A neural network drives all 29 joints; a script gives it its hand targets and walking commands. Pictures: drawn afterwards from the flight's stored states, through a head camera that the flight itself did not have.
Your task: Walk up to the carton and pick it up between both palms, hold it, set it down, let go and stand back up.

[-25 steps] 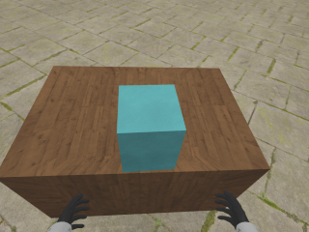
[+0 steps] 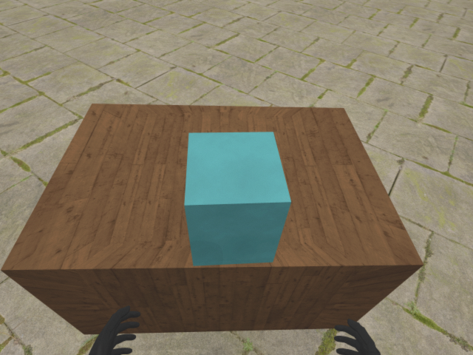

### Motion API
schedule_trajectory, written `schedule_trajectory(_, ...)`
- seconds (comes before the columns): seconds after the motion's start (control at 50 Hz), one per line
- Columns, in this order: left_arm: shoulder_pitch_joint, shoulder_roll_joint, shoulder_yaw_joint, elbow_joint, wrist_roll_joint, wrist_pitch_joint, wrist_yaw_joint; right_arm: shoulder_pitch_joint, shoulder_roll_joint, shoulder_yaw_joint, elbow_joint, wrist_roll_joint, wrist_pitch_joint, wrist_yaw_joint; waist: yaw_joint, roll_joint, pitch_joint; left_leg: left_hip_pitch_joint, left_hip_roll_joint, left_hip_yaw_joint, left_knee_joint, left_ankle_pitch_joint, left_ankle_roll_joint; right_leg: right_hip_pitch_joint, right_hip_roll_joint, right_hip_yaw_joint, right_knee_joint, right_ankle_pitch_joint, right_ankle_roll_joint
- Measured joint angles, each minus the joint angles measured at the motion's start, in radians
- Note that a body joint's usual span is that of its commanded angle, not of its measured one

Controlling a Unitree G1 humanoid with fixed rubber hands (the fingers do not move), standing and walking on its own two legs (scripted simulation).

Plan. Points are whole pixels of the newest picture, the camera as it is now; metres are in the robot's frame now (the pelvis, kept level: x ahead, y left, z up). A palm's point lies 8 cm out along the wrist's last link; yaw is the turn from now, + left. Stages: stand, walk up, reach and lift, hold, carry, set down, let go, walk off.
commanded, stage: stand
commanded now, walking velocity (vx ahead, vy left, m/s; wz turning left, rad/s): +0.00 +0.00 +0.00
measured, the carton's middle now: (232, 200) +0.47 +0.01 -0.07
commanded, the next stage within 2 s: none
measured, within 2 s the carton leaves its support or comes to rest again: neither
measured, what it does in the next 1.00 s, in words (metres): stands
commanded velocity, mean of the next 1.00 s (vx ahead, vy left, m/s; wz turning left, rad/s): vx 0.00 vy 0.00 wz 0.00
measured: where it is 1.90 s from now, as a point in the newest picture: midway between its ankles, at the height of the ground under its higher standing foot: outside the picture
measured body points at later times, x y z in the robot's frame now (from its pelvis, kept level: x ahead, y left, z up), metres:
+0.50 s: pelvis +0.04 +0.03 +0.00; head +0.03 +0.04 +0.45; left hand +0.02 +0.25 -0.16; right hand +0.02 -0.20 -0.16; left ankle -0.02 +0.14 -0.74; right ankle +0.00 -0.13 -0.74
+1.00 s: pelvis +0.01 +0.03 +0.00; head +0.01 +0.03 +0.45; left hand -0.04 +0.22 -0.17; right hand -0.03 -0.17 -0.16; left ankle -0.02 +0.14 -0.74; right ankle +0.00 -0.13 -0.74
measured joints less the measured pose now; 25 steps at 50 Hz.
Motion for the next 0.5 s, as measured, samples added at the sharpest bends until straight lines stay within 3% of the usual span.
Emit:
schedule_trajectory(0.06,0.023,-0.017,0.015,0.073,0.002,-0.065,-0.011,0.048,-0.005,0.015,0.034,0.003,0.061,0.002,0.004,0.006,-0.019,-0.017,0.001,-0.009,0.019,-0.018,0.002,-0.005,0.001,-0.009,0.000,-0.010,0.001)
schedule_trajectory(0.16,0.072,-0.034,0.028,0.196,-0.013,-0.101,-0.006,0.120,-0.004,0.027,0.109,-0.001,0.077,0.001,0.002,0.010,-0.034,-0.018,-0.009,-0.014,0.027,-0.040,0.008,-0.001,-0.009,-0.015,0.006,-0.033,0.007)
schedule_trajectory(0.5,0.128,-0.064,0.048,0.502,-0.039,-0.086,0.040,0.178,0.027,0.039,0.265,0.000,0.079,-0.060,-0.001,0.001,-0.003,0.050,-0.055,-0.005,0.001,-0.059,0.041,0.060,-0.056,-0.008,0.002,-0.067,0.038)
